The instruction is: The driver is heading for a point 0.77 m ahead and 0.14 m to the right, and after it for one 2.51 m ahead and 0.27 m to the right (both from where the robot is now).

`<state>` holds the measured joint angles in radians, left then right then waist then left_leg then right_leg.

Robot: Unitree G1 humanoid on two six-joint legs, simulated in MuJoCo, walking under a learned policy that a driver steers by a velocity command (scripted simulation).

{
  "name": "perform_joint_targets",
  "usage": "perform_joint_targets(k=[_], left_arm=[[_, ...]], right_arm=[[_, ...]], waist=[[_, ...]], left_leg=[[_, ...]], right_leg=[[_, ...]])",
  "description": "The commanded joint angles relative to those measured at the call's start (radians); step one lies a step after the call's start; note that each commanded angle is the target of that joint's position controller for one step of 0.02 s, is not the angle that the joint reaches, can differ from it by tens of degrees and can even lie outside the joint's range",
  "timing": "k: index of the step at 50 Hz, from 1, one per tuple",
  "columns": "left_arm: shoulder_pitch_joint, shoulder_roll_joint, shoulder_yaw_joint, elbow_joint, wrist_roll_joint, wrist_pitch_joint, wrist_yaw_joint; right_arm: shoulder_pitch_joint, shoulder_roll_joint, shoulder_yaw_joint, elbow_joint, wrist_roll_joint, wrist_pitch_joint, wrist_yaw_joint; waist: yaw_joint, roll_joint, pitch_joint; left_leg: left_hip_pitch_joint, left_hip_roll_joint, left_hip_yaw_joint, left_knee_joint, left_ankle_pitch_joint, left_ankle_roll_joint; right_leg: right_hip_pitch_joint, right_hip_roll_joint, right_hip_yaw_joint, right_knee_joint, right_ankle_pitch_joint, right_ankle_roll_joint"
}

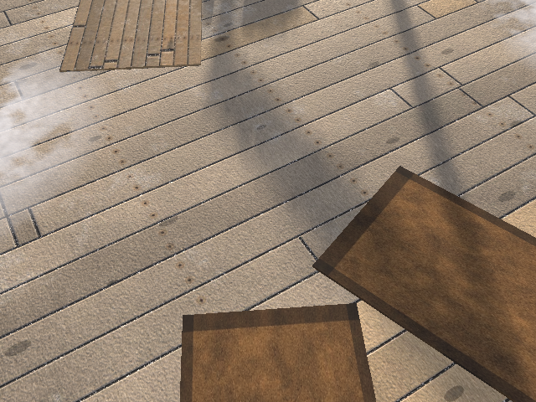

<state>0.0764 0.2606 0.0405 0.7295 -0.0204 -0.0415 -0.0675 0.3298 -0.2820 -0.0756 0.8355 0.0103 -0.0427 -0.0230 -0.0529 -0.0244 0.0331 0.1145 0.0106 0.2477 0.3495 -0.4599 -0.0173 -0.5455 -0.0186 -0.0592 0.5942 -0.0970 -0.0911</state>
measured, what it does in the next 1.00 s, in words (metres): walks ahead, turning right: right foot, then left foot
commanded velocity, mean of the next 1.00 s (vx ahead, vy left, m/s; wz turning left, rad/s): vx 0.50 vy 0.00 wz -0.43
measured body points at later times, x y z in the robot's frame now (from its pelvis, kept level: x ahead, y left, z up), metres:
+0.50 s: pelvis +0.30 +0.00 +0.00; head +0.33 -0.01 +0.45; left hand +0.43 +0.28 -0.11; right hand +0.46 -0.30 -0.06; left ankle +0.45 +0.08 -0.72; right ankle +0.14 -0.08 -0.71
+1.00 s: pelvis +0.54 -0.12 +0.01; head +0.57 -0.14 +0.45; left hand +0.86 -0.03 -0.06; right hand +0.39 -0.37 -0.13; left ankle +0.45 +0.08 -0.70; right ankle +0.58 -0.26 -0.72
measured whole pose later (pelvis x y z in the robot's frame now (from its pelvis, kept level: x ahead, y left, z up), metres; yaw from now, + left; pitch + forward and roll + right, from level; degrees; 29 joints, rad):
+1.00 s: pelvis +0.54 -0.12 +0.01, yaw -26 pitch +2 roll +1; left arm 0.04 0.26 0.03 0.61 0.00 -0.06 -0.03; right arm 0.39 -0.31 -0.06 0.91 0.02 -0.06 0.01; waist -0.09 -0.01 0.03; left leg -0.05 0.05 0.05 0.59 -0.46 -0.02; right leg -0.47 -0.01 -0.03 0.55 -0.12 -0.06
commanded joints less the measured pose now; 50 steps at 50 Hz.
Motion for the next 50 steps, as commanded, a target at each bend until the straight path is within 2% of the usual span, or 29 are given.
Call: perform_joint_targets(k=[1,2,3,4,5,6,7,10,15,17,20,22,23,24,25,26,27,28,29,30,32,35,38,42,45,47,48,49,50], left_arm=[[0.356,0.270,0.108,0.004,-0.005,0.007,0.030],[0.325,0.351,0.117,-0.007,-0.011,-0.001,0.034],[0.357,0.266,0.094,-0.026,-0.004,-0.010,0.033],[0.317,0.219,0.082,-0.024,0.003,-0.020,0.034],[0.252,0.193,0.075,-0.035,-0.001,-0.025,0.036],[0.189,0.160,0.065,-0.049,-0.001,-0.025,0.038],[0.158,0.141,0.056,-0.068,0.013,-0.025,0.044],[0.151,0.162,0.062,-0.078,0.010,-0.027,0.058],[0.216,0.199,0.074,-0.059,-0.002,-0.012,0.082],[0.257,0.201,0.075,-0.045,-0.005,-0.005,0.084],[0.279,0.188,0.074,-0.038,-0.008,0.003,0.088],[0.256,0.184,0.075,-0.045,-0.004,0.008,0.089],[0.246,0.159,0.067,-0.052,0.000,0.007,0.087],[0.244,0.102,0.045,-0.069,0.010,0.004,0.082],[0.378,0.032,0.023,-0.096,-0.008,-0.005,0.082],[0.396,0.111,0.030,-0.088,-0.022,-0.009,0.083],[0.304,0.186,0.050,-0.087,-0.021,-0.004,0.083],[0.233,0.193,0.054,-0.100,-0.009,0.002,0.085],[0.191,0.176,0.054,-0.114,0.004,0.001,0.083],[0.186,0.154,0.054,-0.118,0.004,0.001,0.077],[0.207,0.107,0.044,-0.115,-0.006,0.006,0.070],[0.149,0.073,0.029,-0.135,0.007,0.006,0.067],[0.071,0.058,0.014,-0.147,0.011,-0.009,0.052],[-0.054,0.058,0.008,-0.176,0.002,-0.023,0.036],[-0.091,0.082,0.016,-0.197,-0.001,-0.027,0.028],[0.013,0.117,0.036,-0.170,0.008,-0.028,0.030],[0.152,0.161,0.061,-0.124,0.013,-0.025,0.038],[0.329,0.231,0.085,-0.093,0.024,-0.019,0.052],[0.364,0.314,0.095,-0.085,0.028,-0.015,0.056]], right_arm=[[-0.037,-0.168,-0.029,-0.084,-0.009,-0.003,-0.019],[0.072,-0.016,0.018,-0.129,-0.038,-0.035,0.005],[-0.043,-0.100,0.008,-0.136,0.001,-0.077,0.023],[-0.137,-0.140,-0.002,-0.167,0.035,-0.099,0.032],[-0.154,-0.130,0.003,-0.169,0.023,-0.109,0.026],[-0.159,-0.136,-0.004,-0.160,-0.005,-0.108,0.019],[-0.140,-0.141,-0.011,-0.158,-0.015,-0.097,0.019],[-0.122,-0.106,-0.005,-0.164,-0.026,-0.065,0.017],[-0.308,-0.053,0.021,-0.211,-0.021,-0.063,0.024],[-0.358,-0.067,0.018,-0.227,-0.008,-0.069,0.033],[-0.364,-0.109,0.002,-0.233,-0.001,-0.081,0.043],[-0.296,-0.132,-0.012,-0.218,0.000,-0.091,0.044],[-0.208,-0.152,-0.025,-0.195,-0.006,-0.096,0.039],[-0.076,-0.197,-0.040,-0.182,-0.025,-0.100,0.031],[0.034,-0.286,-0.062,-0.156,-0.041,-0.088,0.028],[0.043,-0.225,-0.051,-0.146,-0.014,-0.081,0.036],[-0.008,-0.150,-0.031,-0.162,-0.009,-0.076,0.032],[-0.057,-0.124,-0.021,-0.167,-0.016,-0.067,0.029],[-0.082,-0.103,-0.012,-0.156,-0.021,-0.064,0.030],[-0.093,-0.085,-0.004,-0.146,-0.027,-0.065,0.030],[-0.090,-0.078,-0.002,-0.126,-0.022,-0.072,0.034],[-0.077,-0.121,-0.015,-0.094,-0.010,-0.079,0.037],[-0.071,-0.150,-0.019,-0.072,0.000,-0.070,0.036],[0.004,-0.179,-0.022,-0.027,0.014,-0.052,0.035],[0.034,-0.197,-0.025,0.004,0.023,-0.034,0.033],[0.012,-0.211,-0.026,0.012,0.028,-0.024,0.027],[0.018,-0.191,-0.017,0.014,0.025,-0.022,0.024],[0.016,-0.139,0.008,-0.009,0.001,-0.027,0.023],[0.121,-0.020,0.047,-0.033,-0.007,-0.045,0.031]], waist=[[0.225,-0.009,-0.235],[0.092,-0.240,-0.325],[0.180,-0.116,-0.409],[0.186,-0.073,-0.261],[0.139,0.014,-0.172],[0.099,0.035,-0.109],[0.065,0.012,-0.093],[0.035,0.000,-0.065],[0.105,-0.045,-0.034],[0.128,-0.057,-0.037],[0.116,-0.075,-0.041],[0.071,-0.103,-0.050],[0.023,-0.098,-0.093],[-0.037,-0.029,-0.216],[0.000,0.261,-0.361],[-0.005,0.314,-0.347],[-0.032,0.197,-0.208],[-0.026,0.126,-0.127],[-0.013,0.103,-0.065],[0.010,0.119,-0.041],[0.032,0.140,-0.033],[0.035,0.108,-0.014],[0.016,0.092,-0.010],[-0.031,0.095,0.010],[-0.019,0.113,0.022],[0.061,0.117,-0.039],[0.126,0.100,-0.127],[0.198,0.007,-0.261],[0.138,-0.254,-0.384]], left_leg=[[-0.303,0.173,-0.029,0.647,0.887,0.045],[-0.763,-0.056,-0.152,0.989,-0.104,-0.020],[-0.878,-0.050,-0.356,1.073,-0.131,0.004],[-0.944,0.002,-0.358,1.036,-0.035,0.029],[-0.910,0.047,-0.351,0.941,0.050,0.038],[-0.848,0.074,-0.342,0.854,0.090,0.028],[-0.776,0.091,-0.348,0.818,0.120,0.018],[-0.719,0.091,-0.314,0.684,0.166,-0.032],[-0.619,0.016,-0.282,0.293,0.504,-0.065],[-0.586,-0.007,-0.291,0.219,0.552,-0.063],[-0.573,-0.009,-0.333,0.145,0.486,-0.032],[-0.494,-0.009,-0.326,0.117,0.414,0.005],[-0.362,-0.002,-0.315,0.086,0.414,0.034],[-0.129,0.128,-0.430,0.106,0.363,0.094],[0.224,0.364,-0.858,0.043,0.168,0.257],[0.236,0.424,-1.076,-0.036,-0.089,0.286],[0.120,0.378,-0.935,-0.059,-0.124,0.240],[0.001,0.334,-0.784,-0.062,-0.002,0.205],[-0.105,0.288,-0.685,-0.083,0.123,0.198],[-0.172,0.253,-0.608,-0.106,0.205,0.191],[-0.228,0.224,-0.523,-0.148,0.284,0.203],[-0.233,0.239,-0.449,-0.191,0.403,0.240],[-0.227,0.215,-0.356,-0.206,0.477,0.229],[-0.198,0.214,-0.304,-0.190,0.496,0.204],[-0.118,0.255,-0.311,-0.147,0.563,0.184],[-0.112,0.237,-0.267,-0.009,0.806,0.153],[-0.167,0.191,-0.224,0.159,0.889,0.126],[-0.380,0.142,-0.197,0.453,0.643,0.085],[-0.748,-0.032,-0.219,0.802,-0.060,0.026]], right_leg=[[0.590,-0.028,0.160,-0.060,-0.017,-0.124],[0.921,-0.277,0.741,-0.148,-0.167,-0.331],[0.974,-0.306,0.883,-0.274,-0.256,-0.337],[0.873,-0.279,0.730,-0.298,-0.197,-0.284],[0.721,-0.235,0.613,-0.298,-0.102,-0.248],[0.584,-0.197,0.523,-0.310,0.013,-0.226],[0.494,-0.172,0.475,-0.332,0.099,-0.223],[0.355,-0.138,0.387,-0.368,0.226,-0.224],[0.253,-0.044,0.288,-0.349,0.124,-0.140],[0.276,-0.061,0.332,-0.330,0.058,-0.125],[0.375,-0.102,0.431,-0.245,-0.002,-0.105],[0.398,-0.112,0.474,-0.175,0.023,-0.084],[0.379,-0.072,0.454,-0.088,0.067,-0.057],[0.290,-0.015,0.388,0.147,0.000,-0.022],[-0.047,0.134,0.244,0.491,-0.384,0.053],[-0.214,0.071,0.243,0.662,-0.492,0.068],[-0.258,0.026,0.243,0.719,-0.400,0.076],[-0.239,-0.007,0.204,0.713,-0.325,0.081],[-0.215,-0.030,0.200,0.666,-0.275,0.082],[-0.172,-0.052,0.201,0.625,-0.244,0.079],[-0.120,-0.061,0.182,0.556,-0.232,0.079],[-0.144,-0.070,0.165,0.399,-0.173,0.091],[-0.108,-0.079,0.120,0.207,-0.015,0.094],[-0.033,-0.049,0.067,0.033,0.078,0.088],[-0.012,-0.031,0.058,-0.038,0.010,0.052],[0.171,0.013,0.019,-0.106,0.003,0.012],[0.382,0.033,0.007,-0.120,0.021,-0.017],[0.687,-0.141,0.200,-0.086,0.049,-0.078],[0.959,-0.389,0.664,-0.189,-0.114,-0.234]])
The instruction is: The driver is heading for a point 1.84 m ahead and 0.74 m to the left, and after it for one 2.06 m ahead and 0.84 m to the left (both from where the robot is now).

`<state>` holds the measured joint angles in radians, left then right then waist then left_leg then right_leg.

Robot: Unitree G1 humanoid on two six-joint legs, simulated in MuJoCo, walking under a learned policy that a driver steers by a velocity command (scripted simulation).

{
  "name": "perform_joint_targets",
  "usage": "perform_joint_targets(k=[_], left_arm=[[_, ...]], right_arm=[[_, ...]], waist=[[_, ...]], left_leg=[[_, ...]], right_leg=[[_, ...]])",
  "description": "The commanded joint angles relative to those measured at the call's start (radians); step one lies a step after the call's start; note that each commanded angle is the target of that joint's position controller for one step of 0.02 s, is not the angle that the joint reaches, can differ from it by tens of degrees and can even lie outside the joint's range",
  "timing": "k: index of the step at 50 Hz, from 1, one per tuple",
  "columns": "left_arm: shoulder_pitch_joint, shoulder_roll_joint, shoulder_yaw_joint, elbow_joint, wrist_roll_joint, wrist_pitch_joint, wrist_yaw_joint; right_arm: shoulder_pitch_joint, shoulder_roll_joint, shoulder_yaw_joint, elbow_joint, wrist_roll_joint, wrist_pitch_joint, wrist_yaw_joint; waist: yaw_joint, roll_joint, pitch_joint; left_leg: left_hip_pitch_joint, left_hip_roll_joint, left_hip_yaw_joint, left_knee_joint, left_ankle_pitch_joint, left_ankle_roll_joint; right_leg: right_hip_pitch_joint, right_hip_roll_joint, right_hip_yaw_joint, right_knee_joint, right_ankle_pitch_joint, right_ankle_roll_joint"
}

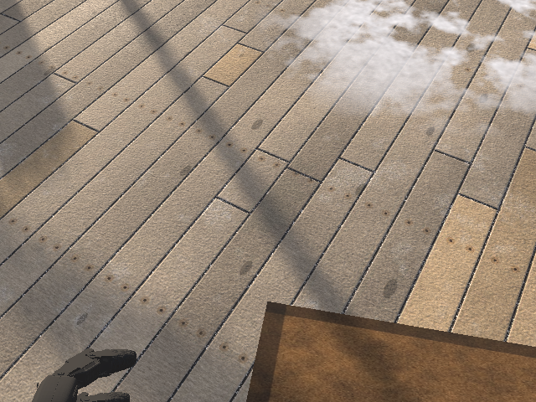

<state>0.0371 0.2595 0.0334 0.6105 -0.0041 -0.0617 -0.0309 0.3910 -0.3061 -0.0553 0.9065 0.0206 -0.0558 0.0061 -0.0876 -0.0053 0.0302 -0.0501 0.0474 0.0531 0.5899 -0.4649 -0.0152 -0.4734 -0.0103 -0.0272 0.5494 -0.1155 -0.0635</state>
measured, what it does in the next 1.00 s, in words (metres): walks ahead, turning left: left foot, then right foot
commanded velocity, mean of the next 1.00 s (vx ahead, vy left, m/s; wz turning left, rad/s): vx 0.29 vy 0.00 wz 0.46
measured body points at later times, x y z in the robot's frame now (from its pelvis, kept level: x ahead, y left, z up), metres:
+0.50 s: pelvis +0.26 +0.04 -0.01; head +0.30 +0.06 +0.44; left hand +0.23 +0.33 -0.14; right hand +0.52 -0.15 -0.10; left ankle +0.37 +0.15 -0.73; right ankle +0.11 -0.11 -0.71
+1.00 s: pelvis +0.40 +0.05 +0.01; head +0.43 +0.06 +0.45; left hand +0.39 +0.37 -0.08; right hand +0.68 -0.11 -0.09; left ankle +0.37 +0.15 -0.72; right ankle +0.50 -0.04 -0.73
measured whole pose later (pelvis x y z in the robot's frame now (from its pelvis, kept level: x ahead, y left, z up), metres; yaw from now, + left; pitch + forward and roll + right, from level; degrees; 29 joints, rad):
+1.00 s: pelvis +0.40 +0.05 +0.01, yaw +32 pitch +2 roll -1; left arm 0.15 0.28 0.06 0.72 0.01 -0.03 0.02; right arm 0.16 -0.32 -0.08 0.65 0.02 0.05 -0.03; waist -0.01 0.03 0.01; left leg -0.38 -0.15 -0.22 0.64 -0.34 0.04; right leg -0.36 0.03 0.08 0.53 -0.20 0.03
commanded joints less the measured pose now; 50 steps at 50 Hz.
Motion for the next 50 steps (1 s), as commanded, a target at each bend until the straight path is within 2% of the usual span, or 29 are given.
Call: perform_joint_targets(k=[1,2,3,4,6,9,14,18,20,21,22,23,24,25,26,27,28,29,30,31,33,36,39,42,45,47,48,49,50], left_arm=[[0.413,0.217,0.081,0.034,0.006,0.003,0.018],[0.353,0.185,0.066,0.037,0.003,-0.003,0.018],[0.291,0.154,0.056,0.039,0.004,-0.008,0.016],[0.241,0.121,0.048,0.041,0.007,-0.014,0.013],[0.193,0.095,0.046,0.050,0.016,-0.032,0.011],[0.187,0.113,0.057,0.085,0.020,-0.054,0.017],[0.208,0.145,0.066,0.124,0.018,-0.051,0.035],[0.278,0.174,0.077,0.168,0.002,-0.031,0.043],[0.269,0.188,0.082,0.176,-0.005,-0.009,0.051],[0.260,0.202,0.085,0.174,-0.008,0.002,0.058],[0.251,0.216,0.088,0.169,-0.012,0.013,0.066],[0.235,0.224,0.090,0.162,-0.016,0.023,0.073],[0.218,0.216,0.085,0.152,-0.021,0.027,0.077],[0.262,0.166,0.066,0.134,0.009,0.016,0.074],[0.373,0.060,0.029,0.095,0.034,-0.006,0.057],[0.326,0.162,0.045,0.114,0.009,-0.026,0.042],[0.232,0.174,0.048,0.081,-0.022,-0.028,0.040],[0.198,0.159,0.047,0.081,-0.011,-0.023,0.053],[0.184,0.168,0.053,0.084,0.007,-0.010,0.067],[0.197,0.175,0.057,0.084,0.010,0.006,0.070],[0.229,0.146,0.053,0.083,0.015,0.027,0.074],[0.204,0.126,0.045,0.076,0.021,0.038,0.082],[0.146,0.125,0.044,0.060,0.016,0.049,0.079],[0.087,0.125,0.043,0.040,0.010,0.046,0.071],[0.075,0.134,0.048,0.032,0.005,0.027,0.060],[0.121,0.136,0.055,0.043,0.002,0.013,0.052],[0.152,0.154,0.063,0.053,0.005,0.007,0.050],[0.174,0.217,0.076,0.046,0.020,0.011,0.055],[0.181,0.277,0.091,0.063,0.048,0.027,0.055]], right_arm=[[0.001,-0.103,0.000,-0.086,0.008,-0.045,0.006],[-0.080,-0.143,-0.015,-0.117,0.031,-0.051,0.009],[-0.118,-0.131,-0.014,-0.122,0.025,-0.050,0.005],[-0.132,-0.122,-0.017,-0.120,0.010,-0.042,0.003],[-0.084,-0.085,-0.017,-0.102,0.010,-0.014,0.001],[-0.111,-0.046,-0.013,-0.114,0.007,0.013,-0.004],[-0.242,-0.022,-0.004,-0.154,-0.001,0.007,0.019],[-0.370,-0.011,0.006,-0.214,-0.002,0.006,0.042],[-0.393,-0.022,0.001,-0.244,-0.009,0.005,0.056],[-0.374,-0.037,-0.007,-0.252,-0.013,0.005,0.062],[-0.325,-0.058,-0.018,-0.248,-0.015,0.004,0.066],[-0.222,-0.090,-0.037,-0.227,-0.012,0.005,0.066],[-0.085,-0.142,-0.066,-0.194,-0.013,0.004,0.054],[-0.010,-0.231,-0.091,-0.184,-0.014,0.014,0.027],[-0.088,-0.309,-0.092,-0.234,-0.035,0.015,0.017],[-0.066,-0.246,-0.080,-0.260,-0.031,0.019,0.024],[-0.121,-0.196,-0.068,-0.269,-0.024,0.017,0.024],[-0.171,-0.158,-0.061,-0.264,-0.006,0.016,0.023],[-0.210,-0.124,-0.052,-0.270,0.001,0.019,0.014],[-0.232,-0.121,-0.048,-0.280,-0.011,0.025,0.009],[-0.251,-0.139,-0.056,-0.290,-0.028,0.030,0.004],[-0.245,-0.165,-0.066,-0.289,-0.020,0.040,-0.013],[-0.255,-0.166,-0.066,-0.298,-0.009,0.065,-0.032],[-0.254,-0.163,-0.065,-0.305,-0.011,0.081,-0.040],[-0.242,-0.157,-0.064,-0.309,-0.011,0.089,-0.036],[-0.261,-0.145,-0.059,-0.319,-0.001,0.095,-0.036],[-0.259,-0.127,-0.053,-0.324,0.004,0.098,-0.039],[-0.209,-0.071,-0.037,-0.328,-0.008,0.099,-0.037],[-0.195,-0.077,-0.038,-0.363,-0.002,0.090,-0.032]], waist=[[0.220,-0.166,-0.368],[0.207,-0.137,-0.218],[0.173,-0.091,-0.149],[0.144,-0.085,-0.092],[0.091,-0.103,-0.065],[0.072,-0.064,-0.018],[0.109,-0.043,0.025],[0.158,-0.022,0.066],[0.147,-0.034,0.072],[0.129,-0.056,0.044],[0.100,-0.081,-0.004],[0.047,-0.088,-0.065],[-0.028,-0.061,-0.136],[-0.037,0.096,-0.223],[0.084,0.305,-0.383],[-0.003,0.122,-0.527],[0.003,0.081,-0.403],[0.039,0.001,-0.250],[0.062,0.004,-0.191],[0.094,0.025,-0.159],[0.123,0.056,-0.154],[0.119,0.068,-0.185],[0.101,0.096,-0.190],[0.080,0.133,-0.151],[0.070,0.162,-0.145],[0.103,0.170,-0.147],[0.117,0.154,-0.145],[0.092,-0.008,-0.197],[0.058,-0.298,-0.142]], left_leg=[[-0.686,-0.038,-0.166,0.685,-0.120,0.032],[-0.744,0.004,-0.158,0.696,-0.035,0.044],[-0.715,0.046,-0.138,0.653,0.053,0.041],[-0.683,0.069,-0.138,0.603,0.113,0.033],[-0.580,0.093,-0.150,0.566,0.185,0.019],[-0.611,0.091,-0.167,0.502,0.267,-0.003],[-0.612,0.070,-0.123,0.218,0.525,0.002],[-0.639,0.057,-0.067,0.078,0.528,0.034],[-0.628,0.029,-0.025,0.030,0.460,0.055],[-0.581,-0.002,0.006,0.024,0.416,0.069],[-0.507,-0.042,0.036,0.028,0.372,0.084],[-0.386,-0.083,0.053,0.010,0.359,0.105],[-0.183,-0.114,0.039,-0.075,0.466,0.138],[0.095,0.030,-0.169,-0.070,0.830,0.198],[0.408,0.326,-0.697,-0.085,1.114,0.459],[0.405,0.325,-0.704,-0.136,1.057,0.466],[0.304,0.275,-0.559,-0.144,0.978,0.418],[0.140,0.210,-0.458,-0.172,0.903,0.359],[0.019,0.178,-0.413,-0.198,0.846,0.329],[-0.096,0.153,-0.390,-0.229,0.825,0.320],[-0.201,0.132,-0.366,-0.250,0.860,0.320],[-0.223,0.108,-0.349,-0.234,0.853,0.300],[-0.237,0.074,-0.378,-0.236,0.591,0.255],[-0.244,0.058,-0.441,-0.237,0.383,0.232],[-0.194,0.065,-0.511,-0.183,0.444,0.225],[-0.176,0.044,-0.540,-0.126,0.509,0.196],[-0.212,0.007,-0.524,-0.081,0.445,0.158],[-0.320,-0.072,-0.419,0.086,0.110,0.103],[-0.562,-0.220,-0.214,0.250,-0.178,0.053]], right_leg=[[0.843,-0.392,0.698,-0.215,-0.217,-0.252],[0.723,-0.359,0.541,-0.235,-0.175,-0.209],[0.600,-0.313,0.424,-0.262,-0.104,-0.181],[0.499,-0.277,0.340,-0.298,-0.044,-0.166],[0.377,-0.247,0.235,-0.368,0.026,-0.152],[0.328,-0.250,0.117,-0.420,0.139,-0.153],[0.355,-0.214,-0.059,-0.444,0.187,-0.111],[0.471,-0.253,-0.116,-0.422,0.214,-0.096],[0.527,-0.262,-0.147,-0.334,0.430,-0.073],[0.548,-0.261,-0.160,-0.264,0.609,-0.058],[0.561,-0.255,-0.166,-0.173,0.773,-0.041],[0.548,-0.237,-0.174,-0.032,0.855,-0.020],[0.468,-0.193,-0.191,0.172,0.780,0.021],[0.227,-0.120,-0.191,0.479,0.299,0.089],[-0.147,0.094,-0.067,0.885,-0.562,0.163],[-0.157,0.050,0.147,0.942,-0.559,0.141],[-0.201,0.006,0.145,0.902,-0.489,0.117],[-0.223,-0.032,0.121,0.802,-0.419,0.115],[-0.192,-0.059,0.118,0.727,-0.370,0.118],[-0.121,-0.063,0.119,0.689,-0.342,0.120],[-0.055,-0.044,0.103,0.609,-0.316,0.135],[-0.047,-0.020,0.104,0.469,-0.242,0.160],[-0.033,-0.003,0.121,0.358,-0.147,0.168],[-0.017,0.017,0.137,0.246,-0.134,0.163],[0.028,0.038,0.143,0.126,-0.179,0.147],[0.125,0.040,0.130,-0.060,-0.107,0.121],[0.221,-0.003,0.141,-0.175,0.012,0.097],[0.365,-0.205,0.304,-0.208,0.059,0.020],[0.410,-0.361,0.555,-0.264,0.090,-0.147]])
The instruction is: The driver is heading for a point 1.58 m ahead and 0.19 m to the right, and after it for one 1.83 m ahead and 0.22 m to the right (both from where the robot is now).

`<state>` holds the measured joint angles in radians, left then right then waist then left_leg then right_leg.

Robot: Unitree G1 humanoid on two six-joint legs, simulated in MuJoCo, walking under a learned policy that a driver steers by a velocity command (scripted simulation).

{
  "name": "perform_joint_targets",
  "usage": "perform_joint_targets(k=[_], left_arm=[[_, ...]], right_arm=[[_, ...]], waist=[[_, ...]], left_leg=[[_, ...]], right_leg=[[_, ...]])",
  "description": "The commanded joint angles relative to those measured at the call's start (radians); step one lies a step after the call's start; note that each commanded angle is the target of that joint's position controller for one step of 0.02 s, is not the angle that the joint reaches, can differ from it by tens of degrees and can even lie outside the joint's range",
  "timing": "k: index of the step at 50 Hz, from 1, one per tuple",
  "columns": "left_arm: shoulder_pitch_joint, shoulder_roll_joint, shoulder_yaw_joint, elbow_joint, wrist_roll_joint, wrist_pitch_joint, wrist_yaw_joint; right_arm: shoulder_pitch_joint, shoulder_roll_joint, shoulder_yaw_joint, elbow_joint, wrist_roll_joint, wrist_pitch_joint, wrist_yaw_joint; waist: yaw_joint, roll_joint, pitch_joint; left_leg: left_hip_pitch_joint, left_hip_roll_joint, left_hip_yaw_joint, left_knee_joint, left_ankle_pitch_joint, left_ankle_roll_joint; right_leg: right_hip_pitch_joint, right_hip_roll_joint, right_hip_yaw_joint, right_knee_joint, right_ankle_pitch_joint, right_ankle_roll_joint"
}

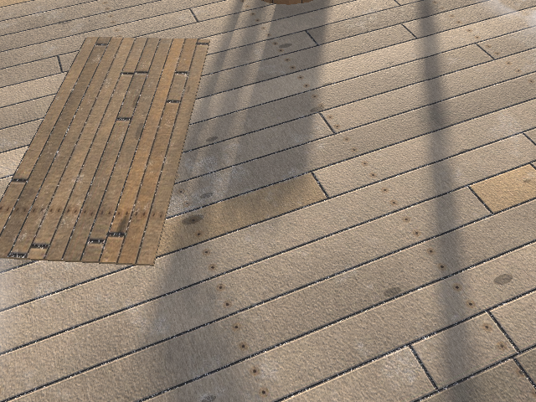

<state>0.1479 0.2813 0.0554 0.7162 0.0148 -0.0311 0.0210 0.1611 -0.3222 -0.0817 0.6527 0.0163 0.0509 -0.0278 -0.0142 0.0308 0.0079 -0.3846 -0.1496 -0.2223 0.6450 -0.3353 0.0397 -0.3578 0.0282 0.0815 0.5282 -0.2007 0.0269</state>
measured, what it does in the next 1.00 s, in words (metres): walks ahead: left foot, then right foot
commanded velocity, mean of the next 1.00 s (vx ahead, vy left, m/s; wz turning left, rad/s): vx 0.41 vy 0.00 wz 0.01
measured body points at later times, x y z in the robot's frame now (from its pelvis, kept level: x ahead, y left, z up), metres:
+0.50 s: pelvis +0.13 +0.06 +0.01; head +0.14 +0.08 +0.46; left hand +0.17 +0.35 -0.11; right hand +0.29 -0.19 -0.08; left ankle +0.09 +0.15 -0.73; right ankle +0.11 -0.10 -0.65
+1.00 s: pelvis +0.41 +0.03 +0.00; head +0.45 +0.03 +0.45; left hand +0.57 +0.30 -0.10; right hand +0.50 -0.25 -0.11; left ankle +0.33 +0.19 -0.64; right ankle +0.46 -0.03 -0.73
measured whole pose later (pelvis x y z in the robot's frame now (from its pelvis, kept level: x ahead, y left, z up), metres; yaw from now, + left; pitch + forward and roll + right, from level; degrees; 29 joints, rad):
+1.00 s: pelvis +0.41 +0.03 +0.00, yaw -5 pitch +2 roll +0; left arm 0.22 0.30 0.06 0.68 -0.01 -0.05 -0.04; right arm 0.26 -0.29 -0.03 0.72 0.00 -0.11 0.00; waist 0.00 0.01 0.06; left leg -0.43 0.04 -0.06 1.19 -0.37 0.00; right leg -0.35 0.12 0.01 0.47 -0.14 -0.11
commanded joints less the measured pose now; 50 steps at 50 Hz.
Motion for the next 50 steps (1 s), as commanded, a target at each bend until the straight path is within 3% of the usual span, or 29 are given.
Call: perform_joint_targets(k=[1,2,4,7,11,14,16,17,18,19,20,21,22,25,26,28,31,37,40,41,42,43,44,45,46,47,48,49,50], left_arm=[[0.059,0.207,0.063,-0.062,0.022,-0.006,0.004],[0.048,0.157,0.050,-0.072,0.010,-0.006,0.010],[0.030,0.140,0.045,-0.071,-0.018,-0.006,0.022],[0.105,0.142,0.043,-0.049,-0.011,-0.013,0.021],[0.116,0.170,0.052,-0.030,-0.021,-0.026,0.000],[0.145,0.200,0.060,-0.007,-0.037,-0.028,-0.019],[0.139,0.200,0.057,0.005,-0.051,-0.022,-0.028],[0.148,0.178,0.048,0.013,-0.049,-0.022,-0.031],[0.140,0.134,0.031,0.017,-0.037,-0.028,-0.033],[0.106,0.046,0.000,-0.016,-0.007,-0.038,-0.040],[0.102,0.059,0.004,-0.067,-0.027,-0.060,-0.030],[0.076,0.151,0.027,-0.062,-0.044,-0.072,-0.027],[0.064,0.163,0.033,-0.059,-0.052,-0.078,-0.033],[0.066,0.122,0.030,-0.032,-0.022,-0.073,-0.040],[0.077,0.100,0.023,-0.028,-0.026,-0.067,-0.046],[0.056,0.082,0.015,-0.026,-0.028,-0.055,-0.050],[-0.030,0.044,-0.003,-0.049,-0.033,-0.049,-0.056],[-0.167,0.051,-0.009,-0.114,-0.039,-0.051,-0.089],[-0.116,0.090,0.010,-0.124,-0.031,-0.046,-0.098],[-0.021,0.125,0.030,-0.107,-0.031,-0.041,-0.094],[0.126,0.172,0.056,-0.075,-0.034,-0.035,-0.083],[0.273,0.256,0.079,-0.055,-0.036,-0.024,-0.063],[0.250,0.302,0.079,-0.062,-0.044,-0.033,-0.069],[0.274,0.207,0.060,-0.068,-0.044,-0.032,-0.064],[0.224,0.187,0.052,-0.068,-0.036,-0.035,-0.059],[0.163,0.180,0.049,-0.080,-0.034,-0.037,-0.055],[0.109,0.160,0.044,-0.094,-0.027,-0.037,-0.053],[0.080,0.146,0.037,-0.110,-0.013,-0.038,-0.049],[0.062,0.138,0.037,-0.114,-0.014,-0.038,-0.046]], right_arm=[[0.039,-0.139,-0.032,-0.098,-0.012,-0.030,0.005],[0.019,-0.166,-0.043,-0.085,-0.002,-0.030,0.010],[0.012,-0.135,-0.041,-0.077,-0.007,-0.021,0.013],[-0.035,-0.052,-0.013,-0.094,-0.002,-0.040,0.031],[-0.076,-0.008,0.012,-0.099,-0.005,-0.073,0.046],[-0.079,-0.030,0.010,-0.093,0.001,-0.087,0.055],[-0.016,-0.037,0.006,-0.068,0.005,-0.093,0.058],[0.047,-0.050,-0.003,-0.042,0.007,-0.091,0.053],[0.146,-0.078,-0.017,-0.019,0.010,-0.090,0.042],[0.283,-0.160,-0.034,-0.004,-0.006,-0.088,0.027],[0.318,-0.256,-0.055,0.000,-0.015,-0.091,0.034],[0.292,-0.177,-0.034,0.002,-0.006,-0.106,0.041],[0.252,-0.121,-0.014,0.000,-0.009,-0.116,0.044],[0.150,-0.060,0.008,-0.008,-0.020,-0.123,0.045],[0.140,-0.071,0.004,-0.006,-0.022,-0.126,0.041],[0.143,-0.069,0.002,0.010,-0.021,-0.132,0.034],[0.163,-0.090,-0.003,0.040,-0.022,-0.136,0.027],[0.219,-0.120,-0.015,0.105,-0.005,-0.134,0.020],[0.206,-0.155,-0.026,0.106,-0.008,-0.113,0.007],[0.200,-0.167,-0.028,0.102,-0.011,-0.101,0.000],[0.194,-0.165,-0.024,0.095,-0.011,-0.094,-0.008],[0.229,-0.121,-0.004,0.068,-0.037,-0.102,-0.015],[0.355,0.010,0.040,0.042,-0.048,-0.131,0.012],[0.221,-0.103,0.018,0.039,-0.012,-0.165,0.029],[0.121,-0.126,0.012,-0.001,0.020,-0.183,0.036],[0.084,-0.111,0.018,-0.010,0.008,-0.194,0.030],[0.073,-0.112,0.012,-0.009,-0.015,-0.194,0.023],[0.096,-0.113,0.008,-0.010,-0.022,-0.185,0.022],[0.114,-0.105,0.008,-0.009,-0.027,-0.173,0.021]], waist=[[0.009,-0.278,-0.101],[0.021,-0.201,-0.080],[0.028,-0.183,-0.028],[0.070,-0.177,-0.009],[0.080,-0.197,-0.007],[0.080,-0.204,0.008],[0.034,-0.182,0.006],[0.003,-0.159,-0.014],[-0.051,-0.129,-0.058],[-0.099,0.094,-0.145],[-0.094,0.284,-0.148],[-0.103,0.172,-0.082],[-0.077,0.153,-0.018],[-0.015,0.076,0.042],[-0.001,0.096,0.033],[-0.003,0.060,0.034],[-0.029,0.043,0.053],[-0.057,0.020,0.096],[-0.008,0.059,0.014],[0.046,0.074,-0.053],[0.127,0.052,-0.133],[0.162,-0.090,-0.256],[0.044,-0.298,-0.388],[0.135,-0.171,-0.388],[0.130,-0.131,-0.225],[0.090,-0.023,-0.136],[0.052,-0.003,-0.077],[0.016,-0.038,-0.067],[-0.003,-0.057,-0.058]], left_leg=[[-0.307,0.071,0.062,0.381,-0.263,-0.033],[-0.326,0.107,0.070,0.431,-0.168,-0.042],[-0.381,0.140,0.108,0.481,-0.065,-0.076],[-0.350,0.147,0.167,0.406,0.000,-0.086],[-0.171,0.167,0.222,0.134,0.039,-0.066],[-0.035,0.154,0.260,-0.011,0.036,-0.043],[0.116,0.135,0.283,-0.151,0.121,-0.014],[0.237,0.122,0.286,-0.188,0.128,0.001],[0.393,0.156,0.228,-0.201,0.121,0.025],[0.575,0.389,-0.074,-0.270,0.113,0.093],[0.622,0.544,-0.442,-0.393,-0.138,0.257],[0.570,0.531,-0.436,-0.416,-0.232,0.276],[0.519,0.484,-0.330,-0.420,-0.225,0.245],[0.374,0.382,-0.116,-0.471,0.096,0.189],[0.353,0.381,-0.065,-0.484,0.199,0.192],[0.342,0.361,0.044,-0.499,0.333,0.181],[0.299,0.339,0.163,-0.517,0.384,0.150],[0.411,0.400,0.261,-0.504,0.444,0.114],[0.506,0.403,0.311,-0.323,0.932,0.076],[0.510,0.389,0.334,-0.172,1.089,0.058],[0.409,0.355,0.365,0.048,1.095,0.026],[0.147,0.300,0.370,0.379,0.707,-0.010],[-0.252,0.086,0.227,0.701,-0.236,-0.065],[-0.347,0.125,0.085,0.761,-0.215,-0.046],[-0.401,0.166,0.103,0.729,-0.123,-0.029],[-0.374,0.209,0.113,0.645,-0.048,-0.024],[-0.322,0.233,0.121,0.569,-0.011,-0.033],[-0.259,0.250,0.114,0.543,0.013,-0.041],[-0.235,0.256,0.118,0.509,0.020,-0.056]], right_leg=[[0.288,-0.441,0.500,-0.260,0.014,-0.286],[0.274,-0.385,0.407,-0.266,-0.157,-0.248],[0.282,-0.311,0.297,-0.285,-0.253,-0.188],[0.262,-0.264,0.191,-0.331,-0.224,-0.190],[0.202,-0.253,0.090,-0.348,-0.131,-0.198],[0.155,-0.270,0.072,-0.329,-0.106,-0.209],[0.103,-0.272,0.060,-0.279,-0.108,-0.197],[0.055,-0.258,0.045,-0.228,-0.091,-0.177],[-0.018,-0.220,-0.005,-0.107,-0.050,-0.136],[-0.181,-0.123,-0.118,0.263,-0.179,-0.057],[-0.459,-0.026,-0.108,0.513,-0.369,-0.026],[-0.535,-0.089,-0.036,0.646,-0.345,-0.034],[-0.561,-0.123,-0.028,0.658,-0.242,-0.054],[-0.472,-0.168,-0.030,0.561,-0.048,-0.046],[-0.449,-0.165,-0.041,0.539,-0.003,-0.033],[-0.437,-0.158,-0.049,0.453,0.081,-0.009],[-0.365,-0.128,-0.061,0.255,0.231,-0.008],[-0.321,-0.081,-0.077,0.055,0.278,-0.076],[-0.199,-0.005,-0.153,0.058,0.130,-0.128],[-0.078,0.035,-0.179,0.060,0.088,-0.152],[0.154,0.059,-0.172,0.019,0.124,-0.187],[0.486,-0.121,0.105,0.035,0.159,-0.255],[0.786,-0.349,0.682,-0.095,-0.097,-0.452],[0.776,-0.331,0.715,-0.198,-0.194,-0.408],[0.646,-0.303,0.569,-0.224,-0.134,-0.363],[0.486,-0.265,0.471,-0.235,-0.027,-0.340],[0.356,-0.229,0.392,-0.251,0.087,-0.328],[0.272,-0.206,0.355,-0.275,0.155,-0.331],[0.222,-0.192,0.335,-0.296,0.186,-0.339]])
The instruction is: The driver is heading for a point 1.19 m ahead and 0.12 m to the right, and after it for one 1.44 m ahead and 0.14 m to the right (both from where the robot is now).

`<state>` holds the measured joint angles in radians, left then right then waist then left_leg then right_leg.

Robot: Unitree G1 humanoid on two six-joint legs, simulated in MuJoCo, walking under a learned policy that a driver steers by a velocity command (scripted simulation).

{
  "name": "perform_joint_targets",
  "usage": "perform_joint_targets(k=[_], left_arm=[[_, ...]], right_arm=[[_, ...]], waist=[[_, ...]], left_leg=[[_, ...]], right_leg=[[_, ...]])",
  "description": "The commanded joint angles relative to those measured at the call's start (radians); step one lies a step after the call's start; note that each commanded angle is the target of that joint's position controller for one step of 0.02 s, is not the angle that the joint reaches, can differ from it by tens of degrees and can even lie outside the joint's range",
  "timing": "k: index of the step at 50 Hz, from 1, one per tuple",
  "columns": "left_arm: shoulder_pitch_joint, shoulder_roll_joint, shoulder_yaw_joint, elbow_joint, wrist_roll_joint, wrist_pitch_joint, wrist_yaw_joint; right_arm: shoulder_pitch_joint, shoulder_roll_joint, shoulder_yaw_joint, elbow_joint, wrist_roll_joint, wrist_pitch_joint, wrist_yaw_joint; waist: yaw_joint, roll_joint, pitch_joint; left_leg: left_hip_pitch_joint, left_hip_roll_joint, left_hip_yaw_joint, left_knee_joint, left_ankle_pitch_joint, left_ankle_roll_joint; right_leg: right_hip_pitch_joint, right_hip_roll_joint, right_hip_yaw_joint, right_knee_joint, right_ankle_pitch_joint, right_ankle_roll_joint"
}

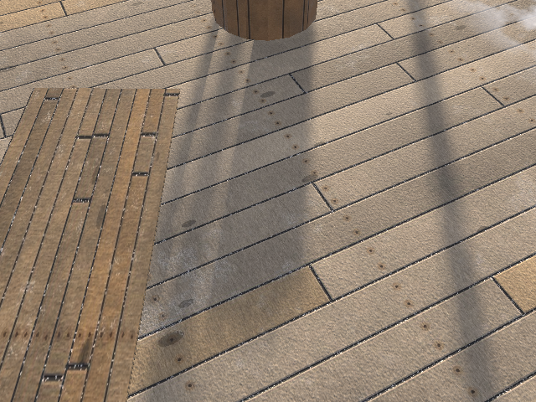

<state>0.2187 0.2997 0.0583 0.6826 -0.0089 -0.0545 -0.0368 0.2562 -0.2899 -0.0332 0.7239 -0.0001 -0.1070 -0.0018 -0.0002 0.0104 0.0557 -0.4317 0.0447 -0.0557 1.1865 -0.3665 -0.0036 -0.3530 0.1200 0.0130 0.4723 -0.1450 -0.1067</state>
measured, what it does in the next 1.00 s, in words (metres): walks ahead, turning right: left foot, then right foot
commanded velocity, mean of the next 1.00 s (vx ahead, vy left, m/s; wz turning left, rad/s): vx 0.50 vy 0.00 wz -0.38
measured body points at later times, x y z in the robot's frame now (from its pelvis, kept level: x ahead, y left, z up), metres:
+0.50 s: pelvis +0.29 +0.05 +0.01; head +0.31 +0.05 +0.46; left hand +0.47 +0.29 -0.10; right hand +0.33 -0.25 -0.09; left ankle +0.34 +0.14 -0.73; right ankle +0.21 -0.07 -0.64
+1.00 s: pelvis +0.52 -0.10 +0.01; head +0.54 -0.13 +0.46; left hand +0.75 +0.09 -0.09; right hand +0.48 -0.39 -0.12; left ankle +0.53 +0.07 -0.64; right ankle +0.52 -0.19 -0.73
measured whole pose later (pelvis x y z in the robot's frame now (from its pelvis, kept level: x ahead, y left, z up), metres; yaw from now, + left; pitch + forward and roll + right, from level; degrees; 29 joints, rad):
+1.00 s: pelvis +0.52 -0.10 +0.01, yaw -22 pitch +1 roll +0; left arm 0.21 0.26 0.05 0.71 0.01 -0.07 -0.03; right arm 0.28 -0.31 -0.05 0.84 0.03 -0.07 0.01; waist -0.01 0.04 0.04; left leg -0.47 0.09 -0.04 1.15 -0.33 0.00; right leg -0.28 0.03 -0.07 0.43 -0.18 -0.06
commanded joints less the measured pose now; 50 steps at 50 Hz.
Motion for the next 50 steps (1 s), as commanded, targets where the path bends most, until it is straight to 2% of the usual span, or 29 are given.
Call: perform_joint_targets(k=[1,3,7,9,11,13,15,16,17,18,19,20,21,22,24,28,33,37,39,40,41,42,43,44,45,46,47,48,50], left_arm=[[-0.012,0.118,0.034,-0.077,0.005,-0.017,0.015],[0.004,0.134,0.038,-0.064,0.000,-0.019,0.026],[0.056,0.156,0.045,-0.037,-0.011,-0.006,0.044],[0.100,0.165,0.048,-0.020,-0.016,0.002,0.048],[0.125,0.160,0.048,-0.008,-0.022,0.009,0.050],[0.129,0.153,0.048,-0.005,-0.020,0.015,0.053],[0.106,0.137,0.046,-0.011,-0.015,0.021,0.052],[0.107,0.093,0.030,-0.019,-0.009,0.018,0.048],[0.140,0.025,0.006,-0.035,0.012,0.015,0.046],[0.260,0.014,-0.002,-0.069,-0.029,0.005,0.045],[0.229,0.125,0.019,-0.035,-0.037,0.008,0.051],[0.120,0.165,0.033,-0.049,-0.027,0.014,0.050],[0.076,0.149,0.032,-0.057,-0.017,0.019,0.050],[0.046,0.135,0.035,-0.071,-0.009,0.019,0.046],[0.056,0.096,0.033,-0.074,-0.021,0.027,0.036],[0.002,0.039,0.016,-0.097,-0.011,0.033,0.034],[-0.139,0.012,-0.005,-0.119,-0.004,0.005,0.008],[-0.242,0.024,-0.007,-0.157,-0.012,-0.005,-0.009],[-0.228,0.050,0.004,-0.161,-0.009,-0.007,-0.012],[-0.161,0.074,0.017,-0.145,-0.004,-0.007,-0.010],[-0.020,0.112,0.040,-0.100,0.000,-0.005,-0.004],[0.145,0.169,0.065,-0.057,0.002,0.002,0.010],[0.229,0.287,0.085,-0.042,0.015,0.004,0.020],[0.239,0.207,0.065,-0.045,0.006,0.004,0.020],[0.173,0.162,0.046,-0.042,0.009,-0.002,0.019],[0.113,0.128,0.036,-0.039,0.008,-0.007,0.019],[0.060,0.091,0.025,-0.033,0.009,-0.014,0.014],[0.023,0.063,0.019,-0.032,0.016,-0.024,0.012],[-0.002,0.058,0.023,-0.016,0.019,-0.045,0.010]], right_arm=[[0.031,-0.126,-0.039,-0.077,-0.015,-0.004,-0.007],[-0.006,-0.102,-0.031,-0.091,-0.023,0.011,-0.012],[-0.175,-0.058,-0.013,-0.127,-0.020,0.003,-0.006],[-0.239,-0.063,-0.014,-0.141,-0.005,-0.005,0.003],[-0.265,-0.087,-0.023,-0.150,0.005,-0.012,0.011],[-0.253,-0.115,-0.036,-0.149,0.009,-0.019,0.018],[-0.155,-0.138,-0.054,-0.124,0.010,-0.027,0.015],[-0.054,-0.169,-0.069,-0.111,-0.002,-0.033,0.008],[0.093,-0.224,-0.082,-0.101,-0.011,-0.030,-0.002],[0.148,-0.284,-0.098,-0.058,-0.017,-0.014,0.009],[0.102,-0.175,-0.077,-0.085,0.000,-0.011,0.013],[0.063,-0.126,-0.063,-0.090,0.002,-0.004,0.007],[0.020,-0.112,-0.055,-0.093,-0.008,0.000,0.007],[-0.005,-0.094,-0.049,-0.082,-0.011,0.003,0.005],[-0.016,-0.076,-0.045,-0.067,-0.013,-0.003,0.002],[0.014,-0.111,-0.057,-0.016,-0.006,-0.012,0.008],[0.037,-0.150,-0.062,0.032,0.013,0.003,0.009],[0.115,-0.179,-0.068,0.089,0.030,0.023,0.009],[0.115,-0.197,-0.072,0.105,0.037,0.036,0.006],[0.104,-0.208,-0.073,0.109,0.039,0.041,0.003],[0.097,-0.200,-0.068,0.113,0.039,0.046,-0.001],[0.095,-0.168,-0.051,0.100,0.023,0.043,-0.007],[0.192,-0.043,-0.007,0.055,-0.003,0.026,0.004],[0.168,-0.091,-0.016,0.083,0.014,0.005,0.010],[0.081,-0.160,-0.039,0.052,0.050,-0.003,0.015],[0.025,-0.149,-0.036,0.040,0.055,-0.005,0.013],[0.006,-0.137,-0.038,0.042,0.037,0.002,0.009],[0.031,-0.129,-0.043,0.054,0.029,0.017,0.007],[0.080,-0.086,-0.038,0.077,0.030,0.046,0.006]], waist=[[-0.026,-0.047,-0.096],[-0.023,-0.046,-0.066],[0.043,-0.066,-0.046],[0.072,-0.075,-0.054],[0.076,-0.087,-0.056],[0.058,-0.108,-0.064],[-0.003,-0.131,-0.087],[-0.054,-0.106,-0.169],[-0.095,0.042,-0.316],[-0.030,0.386,-0.378],[-0.059,0.215,-0.277],[-0.083,0.124,-0.162],[-0.066,0.056,-0.108],[-0.052,0.057,-0.061],[-0.029,0.104,-0.043],[-0.026,0.063,-0.024],[-0.062,0.043,0.000],[-0.081,0.057,0.025],[-0.049,0.078,0.005],[0.000,0.090,-0.042],[0.077,0.079,-0.127],[0.148,0.047,-0.237],[0.104,-0.211,-0.392],[0.131,-0.195,-0.488],[0.126,-0.147,-0.305],[0.095,-0.107,-0.203],[0.061,-0.080,-0.128],[0.024,-0.107,-0.104],[-0.010,-0.108,-0.086]], left_leg=[[-0.175,0.066,-0.036,-0.068,0.058,-0.029],[-0.173,0.059,-0.011,-0.166,0.118,-0.061],[-0.095,0.004,0.006,-0.492,0.405,-0.080],[-0.043,-0.030,0.006,-0.583,0.471,-0.081],[-0.038,-0.039,-0.023,-0.649,0.443,-0.070],[-0.017,-0.042,-0.043,-0.690,0.365,-0.046],[0.118,-0.044,-0.022,-0.740,0.312,-0.001],[0.303,0.017,-0.060,-0.743,0.293,0.045],[0.564,0.205,-0.251,-0.733,0.232,0.105],[0.777,0.388,-0.739,-0.851,-0.062,0.259],[0.705,0.367,-0.732,-0.894,-0.248,0.229],[0.594,0.322,-0.551,-0.897,-0.177,0.185],[0.489,0.277,-0.425,-0.910,-0.024,0.167],[0.419,0.242,-0.337,-0.930,0.085,0.166],[0.344,0.197,-0.203,-0.975,0.195,0.157],[0.334,0.207,-0.095,-1.028,0.339,0.205],[0.354,0.176,0.042,-1.042,0.429,0.189],[0.446,0.221,0.047,-1.019,0.477,0.176],[0.496,0.235,0.060,-0.954,0.645,0.159],[0.497,0.224,0.083,-0.869,0.808,0.142],[0.451,0.186,0.126,-0.707,0.916,0.116],[0.273,0.145,0.152,-0.474,0.757,0.078],[-0.142,-0.013,0.152,-0.061,0.124,0.006],[-0.251,-0.054,-0.026,0.103,-0.213,0.005],[-0.337,-0.002,-0.046,0.141,-0.163,0.019],[-0.325,0.045,-0.024,0.091,-0.074,0.025],[-0.294,0.074,-0.015,0.028,-0.010,0.019],[-0.228,0.099,-0.030,-0.013,0.048,0.015],[-0.155,0.102,-0.033,-0.031,0.106,-0.001]], right_leg=[[0.171,-0.276,0.370,-0.253,0.165,-0.209],[0.088,-0.251,0.309,-0.266,0.212,-0.205],[0.028,-0.175,0.235,-0.238,0.135,-0.133],[0.043,-0.185,0.269,-0.221,0.078,-0.119],[0.113,-0.208,0.331,-0.169,0.037,-0.109],[0.185,-0.235,0.399,-0.103,0.025,-0.092],[0.190,-0.223,0.420,-0.015,0.061,-0.062],[0.144,-0.173,0.376,0.135,0.069,-0.029],[0.012,-0.092,0.265,0.426,-0.171,0.014],[-0.338,-0.008,0.164,0.706,-0.475,0.062],[-0.429,-0.093,0.189,0.814,-0.402,0.081],[-0.445,-0.121,0.159,0.830,-0.306,0.089],[-0.410,-0.152,0.136,0.812,-0.238,0.098],[-0.396,-0.177,0.135,0.767,-0.194,0.103],[-0.336,-0.209,0.110,0.722,-0.156,0.105],[-0.371,-0.214,0.104,0.580,-0.086,0.122],[-0.299,-0.202,0.028,0.258,0.130,0.110],[-0.267,-0.181,-0.010,0.128,0.094,0.077],[-0.201,-0.153,-0.033,0.082,0.022,0.043],[-0.086,-0.123,-0.058,0.053,0.018,0.021],[0.123,-0.091,-0.082,0.014,0.063,-0.009],[0.409,-0.168,0.012,0.053,0.094,-0.047],[0.793,-0.455,0.498,0.015,-0.026,-0.213],[0.797,-0.529,0.729,-0.130,-0.109,-0.255],[0.662,-0.494,0.558,-0.148,-0.098,-0.200],[0.518,-0.446,0.409,-0.165,-0.039,-0.162],[0.393,-0.401,0.310,-0.199,0.028,-0.137],[0.307,-0.371,0.238,-0.237,0.064,-0.117],[0.214,-0.359,0.159,-0.303,0.108,-0.119]])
